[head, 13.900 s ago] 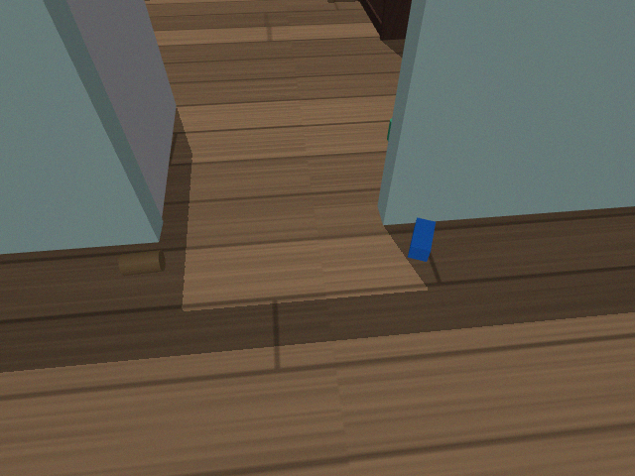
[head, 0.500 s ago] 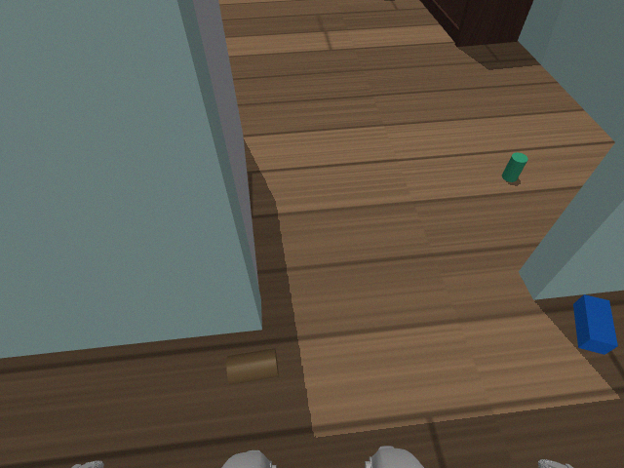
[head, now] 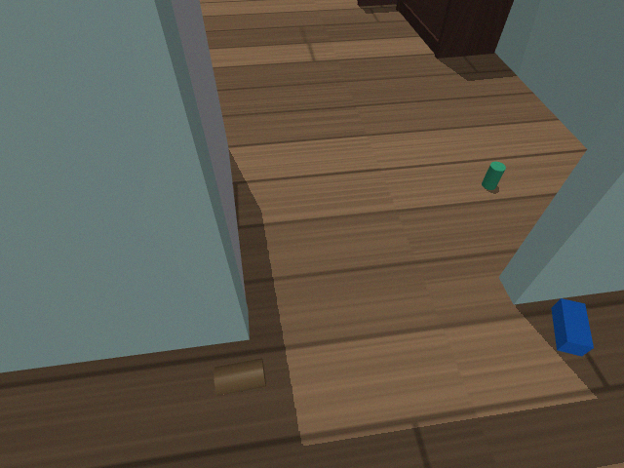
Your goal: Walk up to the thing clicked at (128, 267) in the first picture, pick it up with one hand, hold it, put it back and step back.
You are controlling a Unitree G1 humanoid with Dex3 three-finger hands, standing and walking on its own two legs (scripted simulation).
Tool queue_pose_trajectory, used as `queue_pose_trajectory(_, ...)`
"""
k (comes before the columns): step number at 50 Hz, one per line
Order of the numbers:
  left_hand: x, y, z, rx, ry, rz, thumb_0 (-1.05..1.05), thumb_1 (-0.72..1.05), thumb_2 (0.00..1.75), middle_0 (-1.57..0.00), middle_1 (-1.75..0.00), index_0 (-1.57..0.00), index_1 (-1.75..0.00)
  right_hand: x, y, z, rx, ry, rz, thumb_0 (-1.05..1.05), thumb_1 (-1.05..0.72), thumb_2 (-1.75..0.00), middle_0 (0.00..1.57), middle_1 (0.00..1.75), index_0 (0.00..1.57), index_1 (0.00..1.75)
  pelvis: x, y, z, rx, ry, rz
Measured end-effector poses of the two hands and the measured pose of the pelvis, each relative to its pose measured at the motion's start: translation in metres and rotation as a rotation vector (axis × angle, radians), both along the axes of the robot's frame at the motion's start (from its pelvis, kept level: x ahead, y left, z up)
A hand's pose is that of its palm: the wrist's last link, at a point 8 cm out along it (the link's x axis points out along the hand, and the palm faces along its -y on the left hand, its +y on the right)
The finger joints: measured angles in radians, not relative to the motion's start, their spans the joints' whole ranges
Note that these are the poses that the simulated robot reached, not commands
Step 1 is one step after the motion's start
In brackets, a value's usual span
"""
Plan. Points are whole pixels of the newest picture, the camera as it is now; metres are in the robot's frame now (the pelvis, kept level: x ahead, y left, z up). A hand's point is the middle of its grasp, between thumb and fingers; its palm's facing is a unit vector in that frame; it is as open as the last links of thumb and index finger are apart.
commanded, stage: walk up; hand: left
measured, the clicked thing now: (240, 376) +0.48 +0.23 -0.71
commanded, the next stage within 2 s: stand in 0.92 s
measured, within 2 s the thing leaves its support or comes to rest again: neither
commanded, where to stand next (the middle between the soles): +0.08 -0.03 m, yaw +2 degrees
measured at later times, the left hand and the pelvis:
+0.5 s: hand out of the picture +0.13 +0.25 -0.13, palm faces -0.02 -0.95 -0.32, open 7.4 cm; pelvis +0.02 +0.00 +0.02, yaw +0 degrees
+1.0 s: hand out of the picture +0.10 +0.26 -0.14, palm faces -0.02 -0.95 -0.32, open 7.4 cm; pelvis +0.02 +0.01 +0.02, yaw +0 degrees
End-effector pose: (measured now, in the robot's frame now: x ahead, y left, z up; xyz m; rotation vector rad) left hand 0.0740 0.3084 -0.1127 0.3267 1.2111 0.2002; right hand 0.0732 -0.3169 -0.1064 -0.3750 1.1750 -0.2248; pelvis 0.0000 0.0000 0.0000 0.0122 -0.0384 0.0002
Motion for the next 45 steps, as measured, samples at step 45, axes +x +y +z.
queue_pose_trajectory(45,0.025,-0.004,0.012,-0.041,0.033,0.024,0.0,0.9,0.89,-0.2,-0.3,-0.2,-0.3,0.022,0.02,0.014,0.031,0.025,-0.023,0.01,-0.91,-0.9,0.2,0.3,0.2,0.3,0.022,0.008,0.022,-0.012,0.011,-0.009)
